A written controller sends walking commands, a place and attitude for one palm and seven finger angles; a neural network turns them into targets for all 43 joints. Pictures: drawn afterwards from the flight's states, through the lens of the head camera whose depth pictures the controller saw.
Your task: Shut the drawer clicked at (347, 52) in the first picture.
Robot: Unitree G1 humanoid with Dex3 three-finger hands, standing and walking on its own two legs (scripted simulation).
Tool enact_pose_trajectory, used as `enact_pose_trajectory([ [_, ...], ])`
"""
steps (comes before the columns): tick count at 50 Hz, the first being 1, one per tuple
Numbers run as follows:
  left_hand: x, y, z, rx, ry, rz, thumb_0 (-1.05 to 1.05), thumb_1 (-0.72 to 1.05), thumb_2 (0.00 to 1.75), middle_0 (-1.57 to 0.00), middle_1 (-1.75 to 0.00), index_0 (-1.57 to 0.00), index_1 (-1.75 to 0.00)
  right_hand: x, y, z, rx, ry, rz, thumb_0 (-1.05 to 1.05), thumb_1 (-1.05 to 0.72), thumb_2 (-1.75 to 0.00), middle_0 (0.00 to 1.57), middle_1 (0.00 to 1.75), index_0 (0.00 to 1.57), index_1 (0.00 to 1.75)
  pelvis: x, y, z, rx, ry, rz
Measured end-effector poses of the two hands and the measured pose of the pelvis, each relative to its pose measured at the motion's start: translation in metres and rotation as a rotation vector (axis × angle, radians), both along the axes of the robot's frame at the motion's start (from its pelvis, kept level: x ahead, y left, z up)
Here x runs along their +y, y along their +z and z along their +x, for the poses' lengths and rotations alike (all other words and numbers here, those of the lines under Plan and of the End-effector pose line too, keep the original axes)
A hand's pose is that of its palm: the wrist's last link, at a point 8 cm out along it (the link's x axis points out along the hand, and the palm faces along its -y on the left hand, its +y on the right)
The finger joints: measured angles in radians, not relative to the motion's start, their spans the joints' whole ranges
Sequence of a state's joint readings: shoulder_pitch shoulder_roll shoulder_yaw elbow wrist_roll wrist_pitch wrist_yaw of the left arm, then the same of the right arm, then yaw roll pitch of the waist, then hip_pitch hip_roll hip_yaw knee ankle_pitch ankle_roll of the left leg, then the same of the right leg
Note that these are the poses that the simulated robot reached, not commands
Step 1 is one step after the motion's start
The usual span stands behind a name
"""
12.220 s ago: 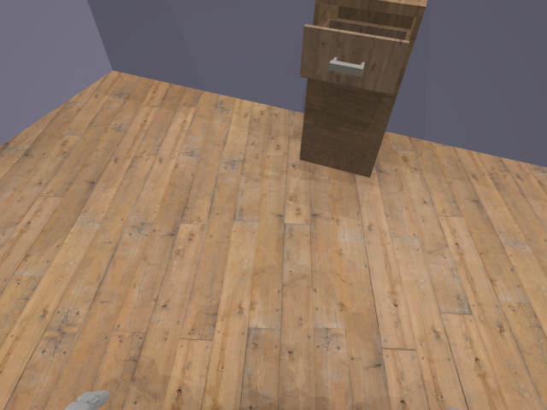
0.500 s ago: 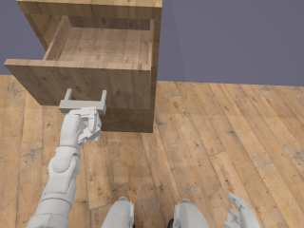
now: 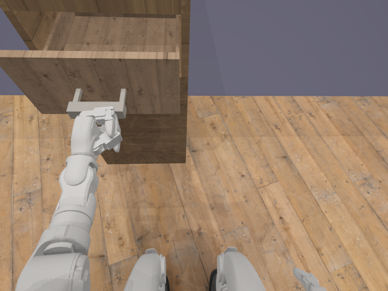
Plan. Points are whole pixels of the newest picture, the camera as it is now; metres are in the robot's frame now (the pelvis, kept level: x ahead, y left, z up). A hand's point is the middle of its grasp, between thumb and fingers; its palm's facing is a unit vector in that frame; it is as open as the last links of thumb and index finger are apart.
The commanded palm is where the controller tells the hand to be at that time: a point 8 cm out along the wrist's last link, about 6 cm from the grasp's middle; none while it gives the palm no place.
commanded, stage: push the drawer shut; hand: left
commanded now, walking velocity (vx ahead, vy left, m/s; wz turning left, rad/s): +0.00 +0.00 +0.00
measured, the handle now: (99, 101) +0.50 +0.21 +0.04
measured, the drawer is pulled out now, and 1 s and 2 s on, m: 0.14 0.02 0.00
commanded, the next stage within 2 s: pull the fist back off the drawer in 1.40 s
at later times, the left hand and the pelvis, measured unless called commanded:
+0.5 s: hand (119, 110) +0.48 +0.16 +0.03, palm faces -0.01 -1.00 -0.04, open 3.1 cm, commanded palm +0.47 +0.21 +0.04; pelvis +0.00 +0.00 -0.01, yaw -1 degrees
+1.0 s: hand (123, 88) +0.54 +0.16 +0.04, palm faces +0.00 -1.00 -0.03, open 3.2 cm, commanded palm +0.54 +0.20 +0.04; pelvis +0.00 +0.01 -0.02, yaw -2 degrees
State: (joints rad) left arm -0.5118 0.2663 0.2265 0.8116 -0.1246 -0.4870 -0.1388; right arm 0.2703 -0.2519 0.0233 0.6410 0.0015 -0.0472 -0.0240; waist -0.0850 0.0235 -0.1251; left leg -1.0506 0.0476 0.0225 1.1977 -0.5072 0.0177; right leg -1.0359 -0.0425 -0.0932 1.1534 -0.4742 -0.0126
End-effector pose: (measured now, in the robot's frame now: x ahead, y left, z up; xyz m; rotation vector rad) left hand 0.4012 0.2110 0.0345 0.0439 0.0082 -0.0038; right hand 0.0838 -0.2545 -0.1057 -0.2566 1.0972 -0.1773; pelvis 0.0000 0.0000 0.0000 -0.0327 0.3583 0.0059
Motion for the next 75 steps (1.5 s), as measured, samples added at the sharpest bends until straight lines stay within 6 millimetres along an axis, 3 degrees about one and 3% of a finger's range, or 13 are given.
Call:
enact_pose_trajectory([
  [14, 0.000, 0.001, 0.039, 0.003, 0.002, -0.001, 0.01, 0.81, 0.92, -1.40, -1.60, -1.40, -1.60, -0.002, -0.006, -0.024, 0.081, -0.031, -0.005, 0.01, -0.90, -0.90, 0.20, 0.30, 0.20, 0.30, 0.001, -0.005, 0.000, 0.032, -0.008, -0.004],
  [42, 0.005, 0.004, 0.094, 0.006, 0.005, -0.011, 0.04, 0.77, 0.90, -1.40, -1.60, -1.40, -1.60, -0.001, -0.010, -0.068, 0.228, -0.083, -0.030, 0.01, -0.90, -0.90, 0.20, 0.30, 0.20, 0.30, 0.005, -0.013, -0.002, 0.086, -0.014, -0.025],
  [57, 0.002, 0.004, 0.140, 0.018, 0.008, -0.012, 0.04, 0.79, 0.92, -1.40, -1.60, -1.40, -1.60, 0.003, -0.011, -0.106, 0.345, -0.123, -0.042, 0.00, -0.90, -0.90, 0.20, 0.30, 0.20, 0.30, 0.007, -0.023, -0.004, 0.147, -0.019, -0.041],
  [75, 0.016, 0.003, 0.145, 0.037, 0.006, 0.002, -0.01, 0.61, 0.95, -1.40, -1.60, -1.40, -1.60, 0.006, -0.009, -0.131, 0.379, -0.107, -0.074, 0.00, -0.90, -0.90, 0.20, 0.30, 0.21, 0.30, 0.007, -0.032, -0.018, 0.170, 0.000, -0.064],
])
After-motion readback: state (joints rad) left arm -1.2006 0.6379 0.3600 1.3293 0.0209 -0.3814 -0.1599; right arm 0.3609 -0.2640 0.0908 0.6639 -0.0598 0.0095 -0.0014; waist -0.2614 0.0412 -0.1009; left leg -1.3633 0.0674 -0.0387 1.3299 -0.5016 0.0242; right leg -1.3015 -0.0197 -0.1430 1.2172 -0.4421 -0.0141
